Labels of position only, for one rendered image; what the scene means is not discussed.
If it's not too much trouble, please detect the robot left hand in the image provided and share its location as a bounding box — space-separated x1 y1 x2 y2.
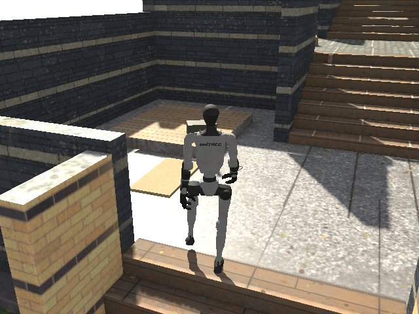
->
180 193 196 210

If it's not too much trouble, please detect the robot right hand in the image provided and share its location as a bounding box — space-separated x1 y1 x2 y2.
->
222 173 237 184

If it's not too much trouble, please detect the right robot forearm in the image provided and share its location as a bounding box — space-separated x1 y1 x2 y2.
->
230 159 239 177

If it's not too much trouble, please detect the robot head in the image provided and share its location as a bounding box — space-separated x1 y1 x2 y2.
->
199 104 222 136

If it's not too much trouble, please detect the robot right upper arm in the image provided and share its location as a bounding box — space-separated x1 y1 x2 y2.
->
224 132 238 167

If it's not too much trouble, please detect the left robot forearm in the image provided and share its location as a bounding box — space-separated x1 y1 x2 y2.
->
180 161 191 194

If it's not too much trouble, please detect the robot left upper arm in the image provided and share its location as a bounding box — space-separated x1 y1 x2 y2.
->
183 132 197 170

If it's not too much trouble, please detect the robot right foot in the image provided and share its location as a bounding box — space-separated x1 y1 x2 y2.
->
214 257 224 274

